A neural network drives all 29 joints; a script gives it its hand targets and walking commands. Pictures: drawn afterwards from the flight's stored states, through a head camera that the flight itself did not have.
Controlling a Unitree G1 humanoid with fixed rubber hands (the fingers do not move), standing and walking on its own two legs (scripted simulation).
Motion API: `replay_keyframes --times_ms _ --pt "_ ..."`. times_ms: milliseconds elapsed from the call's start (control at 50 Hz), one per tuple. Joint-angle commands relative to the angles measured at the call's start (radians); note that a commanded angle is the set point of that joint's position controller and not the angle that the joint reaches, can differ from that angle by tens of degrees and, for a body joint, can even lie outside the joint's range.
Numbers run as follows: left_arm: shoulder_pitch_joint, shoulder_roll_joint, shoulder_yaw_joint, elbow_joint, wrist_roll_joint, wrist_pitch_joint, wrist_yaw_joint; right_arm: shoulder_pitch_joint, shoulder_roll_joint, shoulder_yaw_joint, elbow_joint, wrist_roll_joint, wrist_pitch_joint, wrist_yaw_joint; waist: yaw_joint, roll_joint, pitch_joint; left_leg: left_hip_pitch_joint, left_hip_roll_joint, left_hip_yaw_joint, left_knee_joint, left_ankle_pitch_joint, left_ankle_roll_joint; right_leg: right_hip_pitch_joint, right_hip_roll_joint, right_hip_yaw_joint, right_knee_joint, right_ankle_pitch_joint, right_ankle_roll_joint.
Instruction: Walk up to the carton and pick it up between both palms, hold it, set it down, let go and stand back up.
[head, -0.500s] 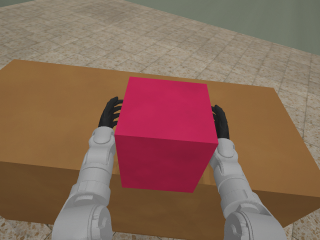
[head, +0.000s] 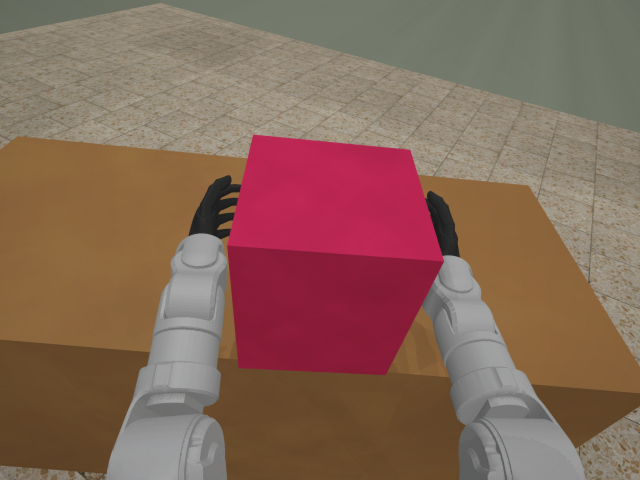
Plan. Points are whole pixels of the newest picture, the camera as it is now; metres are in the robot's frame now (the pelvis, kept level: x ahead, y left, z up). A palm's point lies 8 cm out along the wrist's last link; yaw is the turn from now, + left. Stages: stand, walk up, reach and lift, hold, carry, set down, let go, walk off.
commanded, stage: reach and lift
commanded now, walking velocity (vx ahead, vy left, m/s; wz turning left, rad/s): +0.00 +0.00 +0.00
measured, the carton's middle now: (322, 261) +0.39 +0.00 +0.10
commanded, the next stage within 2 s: hold in 1.68 s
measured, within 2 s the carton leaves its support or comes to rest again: neither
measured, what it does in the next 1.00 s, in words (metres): stands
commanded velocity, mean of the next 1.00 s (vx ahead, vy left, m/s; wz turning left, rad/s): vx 0.00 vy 0.00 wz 0.00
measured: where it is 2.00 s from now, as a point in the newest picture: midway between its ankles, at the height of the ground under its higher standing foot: outside the picture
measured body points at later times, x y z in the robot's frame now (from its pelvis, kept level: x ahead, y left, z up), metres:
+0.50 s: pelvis -0.02 +0.00 +0.00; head -0.06 +0.03 +0.45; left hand +0.38 +0.16 +0.19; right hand +0.38 -0.15 +0.18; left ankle +0.03 +0.10 -0.75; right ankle -0.01 -0.10 -0.75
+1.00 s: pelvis -0.02 +0.00 +0.00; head -0.06 +0.03 +0.44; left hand +0.38 +0.16 +0.21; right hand +0.37 -0.15 +0.21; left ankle +0.03 +0.10 -0.75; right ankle -0.01 -0.10 -0.75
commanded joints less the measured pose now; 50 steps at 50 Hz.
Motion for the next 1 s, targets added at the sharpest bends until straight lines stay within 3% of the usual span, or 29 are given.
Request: replay_keyframes --times_ms 0,260,700,800,980 --pt "-0.555 -0.534 -0.379 -0.14 -0.092 0.003 -0.157 -0.673 0.467 0.348 -0.254 0.047 -0.038 0.086 -0.002 0.073 -0.425 0.249 -0.025 -0.025 0.031 0.327 -0.048 0.037 0.022 0.007 0.017 0.311 0.057" --pt "-0.618 -0.498 -0.328 -0.145 -0.076 0.104 -0.181 -0.728 0.448 0.286 -0.249 0.048 0.028 0.085 -0.029 0.064 -0.356 0.241 -0.019 -0.015 -0.023 0.14 -0.02 -0.011 0.016 -0.011 -0.007 0.139 0.058" --pt "-0.643 -0.491 -0.374 -0.289 -0.086 0.244 -0.177 -0.797 0.446 0.381 -0.343 0.17 0.126 0.059 -0.053 0.078 -0.363 0.262 -0.019 -0.021 -0.004 0.195 -0.017 0.015 0.025 -0.008 -0.001 0.146 0.058" --pt "-0.656 -0.477 -0.354 -0.282 -0.077 0.263 -0.188 -0.8 0.441 0.361 -0.332 0.168 0.149 0.061 -0.051 0.076 -0.328 0.237 -0.016 -0.017 -0.026 0.13 -0.012 0.001 0.023 -0.01 -0.009 0.095 0.056" --pt "-0.672 -0.478 -0.367 -0.303 -0.092 0.27 -0.189 -0.817 0.446 0.38 -0.355 0.186 0.164 0.053 -0.06 0.076 -0.363 0.26 -0.02 -0.019 -0.008 0.177 -0.019 0.015 0.028 -0.009 -0.002 0.148 0.06"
